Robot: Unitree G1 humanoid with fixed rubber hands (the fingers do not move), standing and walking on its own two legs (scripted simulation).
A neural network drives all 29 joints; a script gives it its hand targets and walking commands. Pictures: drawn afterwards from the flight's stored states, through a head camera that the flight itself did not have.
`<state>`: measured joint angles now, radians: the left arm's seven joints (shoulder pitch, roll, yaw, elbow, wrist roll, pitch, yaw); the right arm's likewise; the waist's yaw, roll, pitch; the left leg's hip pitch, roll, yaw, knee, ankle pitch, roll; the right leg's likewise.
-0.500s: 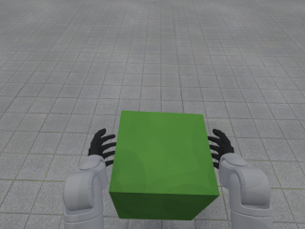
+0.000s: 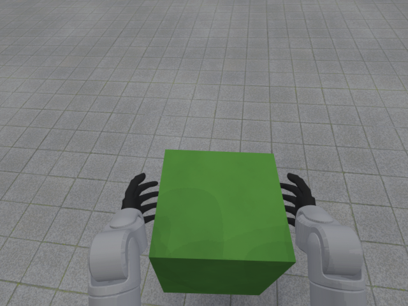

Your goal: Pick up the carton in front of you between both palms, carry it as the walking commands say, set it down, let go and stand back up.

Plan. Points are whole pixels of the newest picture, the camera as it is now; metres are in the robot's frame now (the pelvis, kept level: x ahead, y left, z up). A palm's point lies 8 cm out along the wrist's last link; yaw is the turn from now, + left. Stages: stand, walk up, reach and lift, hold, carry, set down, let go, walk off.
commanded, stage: carry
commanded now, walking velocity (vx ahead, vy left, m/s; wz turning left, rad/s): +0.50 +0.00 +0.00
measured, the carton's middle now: (215, 227) +0.27 +0.01 -0.02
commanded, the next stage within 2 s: none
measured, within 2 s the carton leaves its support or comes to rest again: neither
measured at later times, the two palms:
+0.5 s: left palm (147, 92) +0.60 +0.17 +0.08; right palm (262, 93) +0.56 -0.13 +0.08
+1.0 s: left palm (163, 49) +0.79 +0.14 +0.09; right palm (261, 50) +0.77 -0.16 +0.08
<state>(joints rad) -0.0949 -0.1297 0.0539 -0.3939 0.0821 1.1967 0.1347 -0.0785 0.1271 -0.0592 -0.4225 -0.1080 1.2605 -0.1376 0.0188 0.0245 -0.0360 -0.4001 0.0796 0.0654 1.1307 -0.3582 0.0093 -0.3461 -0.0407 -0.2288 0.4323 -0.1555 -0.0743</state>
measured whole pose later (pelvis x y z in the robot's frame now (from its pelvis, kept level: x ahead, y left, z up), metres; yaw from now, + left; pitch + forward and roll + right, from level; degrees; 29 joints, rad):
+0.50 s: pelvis +0.32 +0.04 +0.00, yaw -5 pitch +3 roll -1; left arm -0.12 -0.13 0.07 -0.46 0.09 1.23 0.13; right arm -0.10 0.13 -0.05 -0.44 -0.09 1.26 -0.15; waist -0.02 -0.02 -0.02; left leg -0.35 0.04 0.23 0.42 -0.13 0.07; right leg -0.37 -0.06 -0.07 1.12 -0.40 0.00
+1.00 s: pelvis +0.51 +0.00 -0.01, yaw -1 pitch +5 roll -1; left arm -0.15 -0.13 0.07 -0.40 0.09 1.20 0.13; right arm -0.13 0.13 -0.07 -0.44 -0.11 1.28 -0.16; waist -0.01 0.05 -0.08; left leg -0.10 0.07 0.12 0.45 -0.41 -0.03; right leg -0.37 -0.03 -0.22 0.49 -0.20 -0.05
